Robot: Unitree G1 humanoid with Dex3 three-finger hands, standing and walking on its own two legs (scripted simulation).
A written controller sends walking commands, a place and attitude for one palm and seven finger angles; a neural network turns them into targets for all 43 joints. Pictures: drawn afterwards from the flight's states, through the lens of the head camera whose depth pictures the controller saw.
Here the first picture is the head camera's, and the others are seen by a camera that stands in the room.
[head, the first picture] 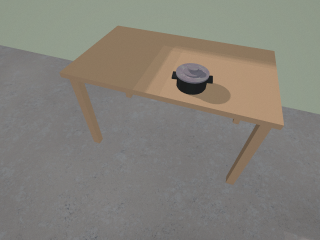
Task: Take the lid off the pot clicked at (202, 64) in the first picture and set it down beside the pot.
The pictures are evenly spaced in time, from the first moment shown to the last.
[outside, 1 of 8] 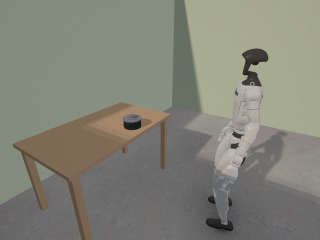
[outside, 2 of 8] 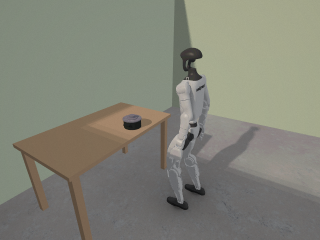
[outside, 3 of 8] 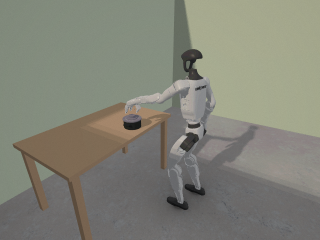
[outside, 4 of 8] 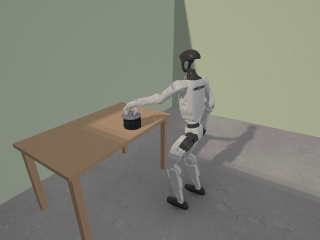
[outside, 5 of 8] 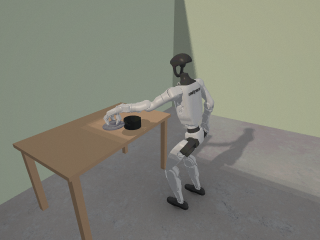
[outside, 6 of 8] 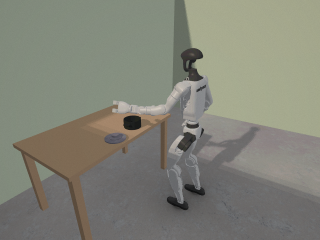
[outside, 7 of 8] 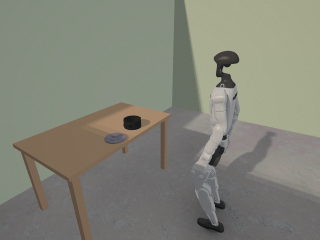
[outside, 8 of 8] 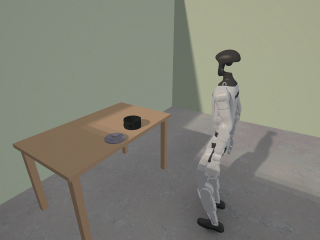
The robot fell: no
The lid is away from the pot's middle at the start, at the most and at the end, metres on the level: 0.00 0.25 0.25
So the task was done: yes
